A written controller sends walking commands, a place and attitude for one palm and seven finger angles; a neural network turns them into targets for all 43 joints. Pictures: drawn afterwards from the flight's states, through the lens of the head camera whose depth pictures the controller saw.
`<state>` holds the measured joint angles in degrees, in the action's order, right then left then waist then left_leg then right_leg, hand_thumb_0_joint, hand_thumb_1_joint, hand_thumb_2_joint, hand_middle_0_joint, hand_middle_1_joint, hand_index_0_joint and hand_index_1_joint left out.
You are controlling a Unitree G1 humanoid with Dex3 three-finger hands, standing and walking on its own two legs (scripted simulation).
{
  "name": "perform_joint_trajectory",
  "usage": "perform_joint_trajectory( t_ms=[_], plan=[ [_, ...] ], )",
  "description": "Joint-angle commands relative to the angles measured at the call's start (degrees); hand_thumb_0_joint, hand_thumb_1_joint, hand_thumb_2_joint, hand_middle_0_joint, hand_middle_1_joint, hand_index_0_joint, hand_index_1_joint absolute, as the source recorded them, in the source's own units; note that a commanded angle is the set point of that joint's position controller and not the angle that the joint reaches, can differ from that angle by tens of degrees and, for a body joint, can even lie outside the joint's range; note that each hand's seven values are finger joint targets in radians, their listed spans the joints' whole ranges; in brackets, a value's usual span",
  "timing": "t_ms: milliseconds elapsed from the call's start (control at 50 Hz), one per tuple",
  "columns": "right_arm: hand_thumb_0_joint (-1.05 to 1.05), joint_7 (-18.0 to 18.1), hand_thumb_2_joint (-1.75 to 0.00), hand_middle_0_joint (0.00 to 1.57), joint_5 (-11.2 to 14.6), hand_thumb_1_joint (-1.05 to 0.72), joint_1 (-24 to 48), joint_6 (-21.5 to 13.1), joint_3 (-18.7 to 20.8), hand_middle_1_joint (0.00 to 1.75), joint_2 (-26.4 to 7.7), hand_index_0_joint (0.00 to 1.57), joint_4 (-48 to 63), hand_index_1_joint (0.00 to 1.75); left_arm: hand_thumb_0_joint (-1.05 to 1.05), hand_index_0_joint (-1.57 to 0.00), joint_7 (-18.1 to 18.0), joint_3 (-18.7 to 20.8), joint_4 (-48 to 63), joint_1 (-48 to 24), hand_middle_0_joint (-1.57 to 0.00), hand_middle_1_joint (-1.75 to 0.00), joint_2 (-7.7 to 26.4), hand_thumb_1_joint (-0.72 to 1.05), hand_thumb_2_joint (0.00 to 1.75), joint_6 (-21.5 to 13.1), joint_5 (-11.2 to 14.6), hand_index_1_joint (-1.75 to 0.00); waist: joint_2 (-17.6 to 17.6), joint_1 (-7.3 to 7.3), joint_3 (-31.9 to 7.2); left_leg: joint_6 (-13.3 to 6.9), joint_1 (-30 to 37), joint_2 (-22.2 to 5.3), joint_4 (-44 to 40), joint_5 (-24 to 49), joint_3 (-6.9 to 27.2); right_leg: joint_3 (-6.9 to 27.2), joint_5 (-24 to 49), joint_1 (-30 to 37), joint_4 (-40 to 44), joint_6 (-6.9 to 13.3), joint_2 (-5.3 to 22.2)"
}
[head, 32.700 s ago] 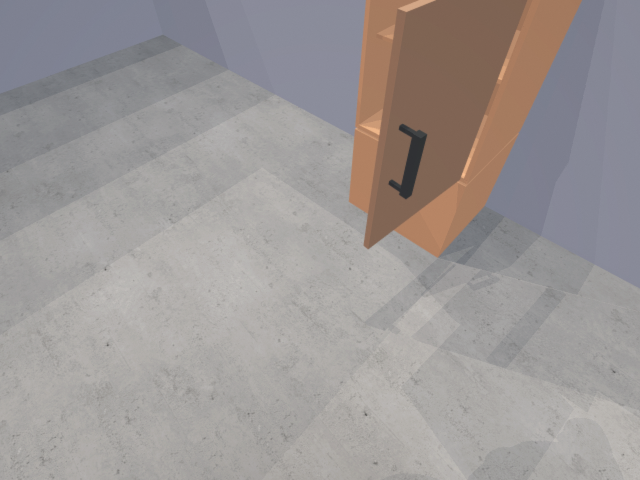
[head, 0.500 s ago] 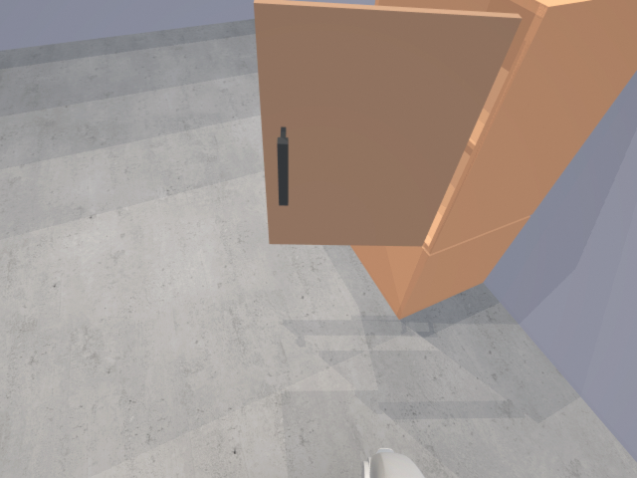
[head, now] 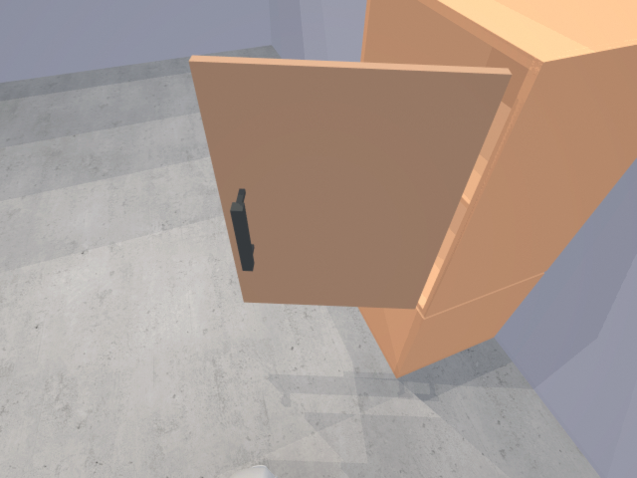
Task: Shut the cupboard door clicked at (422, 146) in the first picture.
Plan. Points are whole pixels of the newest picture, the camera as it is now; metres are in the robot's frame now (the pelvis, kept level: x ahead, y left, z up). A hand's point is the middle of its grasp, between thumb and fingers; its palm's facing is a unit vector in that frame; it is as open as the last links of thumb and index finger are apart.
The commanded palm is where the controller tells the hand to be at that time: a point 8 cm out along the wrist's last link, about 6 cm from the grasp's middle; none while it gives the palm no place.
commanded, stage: come to a stop and stand still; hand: left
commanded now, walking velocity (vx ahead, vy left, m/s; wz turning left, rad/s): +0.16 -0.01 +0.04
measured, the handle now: (245, 231) +0.53 +0.17 -0.06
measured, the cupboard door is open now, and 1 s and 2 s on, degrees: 66 66 66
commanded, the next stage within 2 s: look again from close up in 1.30 s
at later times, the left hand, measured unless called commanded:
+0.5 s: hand out of the picture +0.07 +0.16 -0.18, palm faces +0.05 -0.96 -0.27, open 7.4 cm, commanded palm none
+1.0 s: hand out of the picture +0.03 +0.19 -0.18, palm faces +0.07 -0.98 -0.19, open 7.4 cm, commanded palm none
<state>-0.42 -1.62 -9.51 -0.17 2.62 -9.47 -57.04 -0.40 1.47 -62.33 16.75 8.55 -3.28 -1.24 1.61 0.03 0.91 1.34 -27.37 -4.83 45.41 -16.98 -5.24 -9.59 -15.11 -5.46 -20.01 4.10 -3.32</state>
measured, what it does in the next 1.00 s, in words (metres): steps on the spot: left foot, then right foot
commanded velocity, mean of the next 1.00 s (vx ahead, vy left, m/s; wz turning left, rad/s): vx -0.07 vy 0.04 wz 0.00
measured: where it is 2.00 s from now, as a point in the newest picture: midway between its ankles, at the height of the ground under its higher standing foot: outside the picture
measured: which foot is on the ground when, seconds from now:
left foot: up 0.00-0.06, down 0.08-0.46, up 0.48-0.82, down 0.84-1.00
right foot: down 0.00-0.10, up 0.12-0.42, down 0.44-1.00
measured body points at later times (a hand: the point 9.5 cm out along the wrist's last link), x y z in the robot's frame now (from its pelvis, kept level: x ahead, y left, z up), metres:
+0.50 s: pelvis +0.05 -0.04 -0.01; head +0.07 -0.05 +0.44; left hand +0.06 +0.21 -0.16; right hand +0.12 -0.28 -0.17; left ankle +0.09 +0.09 -0.73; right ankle +0.05 -0.15 -0.74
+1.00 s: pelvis +0.01 +0.00 +0.00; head +0.01 +0.02 +0.45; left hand +0.03 +0.24 -0.17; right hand +0.06 -0.24 -0.15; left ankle -0.01 +0.11 -0.74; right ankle +0.05 -0.15 -0.74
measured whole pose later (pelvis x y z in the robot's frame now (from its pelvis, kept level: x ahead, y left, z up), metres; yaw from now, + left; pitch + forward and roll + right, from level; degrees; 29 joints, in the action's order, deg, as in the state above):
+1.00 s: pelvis +0.01 +0.00 +0.00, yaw +0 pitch -2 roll +0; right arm 0.8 -1.0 -13.3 1.9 0.9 -8.7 -60.4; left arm -0.9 2.0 -61.0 14.0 11.9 2.8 -1.3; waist -3.1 -2.3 1.5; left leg -0.5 -7.9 0.0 26.2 -16.5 -2.7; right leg -0.3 -11.2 -13.7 -26.8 -2.0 3.7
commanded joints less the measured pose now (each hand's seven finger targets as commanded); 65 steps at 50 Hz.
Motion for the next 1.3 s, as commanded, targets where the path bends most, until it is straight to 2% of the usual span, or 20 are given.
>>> perform_joint_trajectory(
  t_ms=[0,40,60,80,100,120,180,240,320,380,400,440,460,540,660,760,820,840,960,1280],
  plan=[
    [0.0,0.3,-0.9,0.2,0.3,-0.9,-3.3,-1.7,-0.4,0.3,-2.0,0.2,1.2,0.3,0.0,-0.2,-0.6,1.4,0.7,3.4,-0.2,-0.3,7.3,0.9,0.9,-0.9,0.2,-0.3,-4.5,1.0,1.6,-1.2,5.4,1.3,-11.1,3.1,-0.2,11.8,27.7,1.3,3.0,6.4,17.4],
    [0.0,0.7,-0.9,0.2,0.1,-0.9,-8.6,-2.6,-0.4,0.3,-3.6,0.2,-0.9,0.3,0.0,-0.2,-0.6,1.3,0.4,3.1,-0.2,-0.3,6.5,0.9,0.9,-0.6,0.7,-0.3,-3.2,3.08,-1.0,-2.4,16.7,2.0,-17.6,15.5,0.6,8.2,30.0,-1.9,-6.1,2.9,13.4],
    [0.0,1.3,-0.9,0.2,-0.2,-0.9,-12.1,-3.1,-0.2,0.3,-6.3,0.2,-2.0,0.3,0.0,-0.2,-0.9,0.8,0.5,5.2,-0.2,-0.3,4.3,0.9,0.9,-0.4,0.9,-0.3,2.2,3.41,-4.8,-5.5,26.3,-4.3,-18.1,32.2,8.2,6.3,24.1,-7.7,-14.2,-0.4,9.8],
    [0.0,2.2,-0.9,0.2,0.2,-0.9,-14.1,-2.9,0.0,0.3,-9.3,0.2,-2.4,0.3,0.0,-0.2,-1.4,-0.1,1.1,6.8,-0.2,-0.3,2.1,0.9,0.9,0.0,1.2,-0.3,10.2,3.06,-6.1,-11.2,30.8,-13.7,-17.2,50.9,16.9,4.0,3.3,-13.8,-20.1,-3.3,5.8],
    [0.0,2.8,-0.9,0.2,0.5,-0.9,-12.9,-2.2,-0.5,0.3,-8.6,0.2,-2.4,0.3,0.0,-0.2,-1.9,-0.4,1.2,6.4,-0.2,-0.3,2.2,0.9,0.9,0.7,1.3,-0.3,9.0,2.13,-5.3,-14.5,27.8,-17.5,-20.4,59.5,17.9,6.3,-17.4,-12.9,-23.7,-4.0,5.1],
    [0.0,3.6,-0.9,0.2,0.6,-0.9,-8.9,-1.9,-1.5,0.3,-7.8,0.2,-1.9,0.3,0.0,-0.2,-2.1,-0.4,0.5,6.5,-0.2,-0.3,2.6,0.9,0.9,1.8,1.1,-0.3,11.1,0.62,-4.0,-14.4,24.3,-16.4,-23.0,60.1,17.0,8.9,-20.9,-11.9,-23.8,-4.8,6.3],
    [0.0,4.1,-0.9,0.2,1.0,-0.9,-3.0,-0.9,-1.6,0.3,-6.8,0.2,-1.2,0.3,0.0,-0.2,-2.0,0.2,0.2,5.6,-0.2,-0.3,3.6,0.9,0.9,3.8,0.6,-0.3,6.0,-0.89,1.5,-11.9,18.0,-12.9,-24.5,49.4,12.6,9.5,-12.5,-9.9,-18.2,-4.9,7.3],
    [0.0,4.0,-0.9,0.2,1.1,-0.9,-1.7,0.4,0.4,0.3,-8.5,0.2,-0.2,0.3,0.0,-0.2,-1.8,1.3,1.1,6.8,-0.2,-0.3,4.2,0.9,0.9,5.1,0.1,-0.3,2.8,-1.16,-3.1,-10.2,17.5,-11.5,-23.4,37.3,10.7,8.8,-3.3,-8.0,-16.1,-4.6,5.8],
    [0.0,3.5,-0.9,0.2,0.5,-0.9,0.1,1.4,1.5,0.3,-10.1,0.2,1.2,0.3,0.0,-0.2,-1.5,2.3,3.5,5.7,-0.2,-0.3,4.3,0.9,0.9,6.3,-0.4,-0.3,4.0,-1.37,-2.5,-11.6,11.7,-13.3,-25.6,24.3,11.8,8.3,-8.3,-9.3,-24.0,-4.1,5.3],
    [0.0,2.8,-0.9,0.2,0.5,-0.9,2.8,2.0,1.7,0.3,-9.7,0.2,2.3,0.3,0.0,-0.2,-1.4,2.4,3.9,7.7,-0.2,-0.3,4.3,0.9,0.9,5.9,-0.6,-0.3,4.0,-3.31,-2.3,-9.1,7.8,-9.9,-22.3,13.9,9.2,8.5,-0.9,-5.4,-15.5,-3.8,5.3],
    [0.0,2.5,-0.9,0.2,0.8,-0.9,2.7,2.1,1.6,0.3,-8.6,0.2,2.4,0.3,0.0,-0.2,-1.5,2.3,4.2,7.6,-0.2,-0.3,5.5,0.9,0.9,5.2,-0.7,-0.3,0.2,-3.27,-2.0,-6.4,7.2,-5.8,-18.5,9.0,7.3,12.4,5.9,-4.9,-7.7,-3.1,7.0],
    [0.0,1.5,-0.9,0.2,1.5,-0.9,0.2,2.9,1.1,0.3,-3.9,0.2,3.0,0.3,0.0,-0.2,-1.5,2.6,5.8,2.2,-0.2,-0.3,11.8,0.9,0.9,3.9,-0.7,-0.3,-14.8,-0.72,-0.4,-0.9,8.0,4.8,-5.3,-9.8,1.2,28.1,8.1,-12.0,5.4,3.9,22.3],
    [0.0,1.2,-0.9,0.2,1.3,-0.9,0.1,3.3,1.2,0.3,-4.3,0.2,2.7,0.3,0.0,-0.2,-1.3,2.3,6.7,0.0,-0.2,-0.3,12.5,0.9,0.9,3.7,-0.6,-0.3,-10.9,-0.78,0.0,-1.0,10.2,4.5,0.6,-12.9,3.8,27.9,4.0,-15.6,7.2,6.6,23.3],
    [0.0,1.0,-0.9,0.2,1.1,-0.9,-1.7,2.8,0.8,0.3,-5.1,0.2,1.0,0.3,0.0,-0.2,-1.6,2.2,6.3,-2.1,-0.2,-0.3,11.2,0.9,0.9,2.7,-0.4,-0.3,-10.6,-0.4,0.8,-0.4,5.3,3.9,4.3,-10.1,5.6,23.8,22.5,-7.7,2.3,6.6,20.7],
    [0.0,1.4,-0.9,0.2,1.4,-0.9,-1.5,2.3,0.4,0.3,-5.6,0.2,2.0,0.3,0.0,-0.2,-2.3,3.5,5.1,2.3,-0.2,-0.3,13.4,0.9,0.9,2.8,-0.5,-0.3,-12.1,-3.4,-3.7,1.2,3.0,4.4,-1.5,-11.9,5.3,22.1,40.9,6.2,-2.4,7.6,22.4],
    [0.0,1.5,-0.9,0.2,1.4,-0.9,-7.5,1.4,0.1,0.3,-4.6,0.2,-0.1,0.3,0.0,-0.2,-2.1,3.2,5.7,-2.4,-0.2,-0.3,12.4,0.9,0.9,3.5,0.0,-0.3,-12.5,-0.29,-4.8,0.7,18.3,5.4,-23.5,3.4,2.8,18.0,25.6,-2.1,-4.5,2.2,17.3],
    [0.0,1.8,-0.9,0.2,0.7,-0.9,-5.9,0.4,0.5,0.3,-9.9,0.2,0.1,0.3,0.0,-0.2,-1.6,1.8,6.7,-2.7,-0.2,-0.3,7.0,0.9,0.9,4.4,0.7,-0.3,4.3,-1.57,-2.8,-4.3,18.7,-6.7,-28.3,10.9,13.9,10.4,0.8,-9.1,-7.5,-4.1,7.6],
    [0.0,1.8,-0.9,0.2,0.5,-0.9,-3.3,0.8,0.2,0.3,-10.5,0.2,0.6,0.3,0.0,-0.2,-1.4,1.7,6.2,-3.1,-0.2,-0.3,6.6,0.9,0.9,4.7,0.3,-0.3,3.3,-2.21,-0.6,-5.5,11.9,-7.7,-29.8,4.3,13.3,8.9,-1.0,-5.0,-7.0,-4.7,6.9],
    [0.0,1.8,-0.9,0.2,0.8,-0.9,-3.2,0.7,-0.4,0.3,-8.4,0.2,-0.3,0.3,0.0,-0.2,-0.7,1.0,3.2,-1.2,-0.2,-0.3,6.8,0.9,0.9,5.0,-0.1,-0.3,4.1,-2.18,8.0,-3.0,5.6,-2.5,-34.8,-11.2,11.0,10.2,2.8,-4.5,-4.6,-4.1,6.5],
    [0.0,2.5,-0.9,0.2,1.5,-0.9,-10.4,-1.0,-1.3,0.3,-4.9,0.2,-4.6,0.3,0.0,-0.2,-1.3,-0.1,-1.1,2.6,-0.2,-0.3,5.0,0.9,0.9,3.1,0.4,-0.3,-2.6,-0.54,2.3,-2.3,18.1,-1.0,-28.3,10.4,6.1,12.0,11.4,-4.4,-0.4,-3.8,8.6]
  ],
)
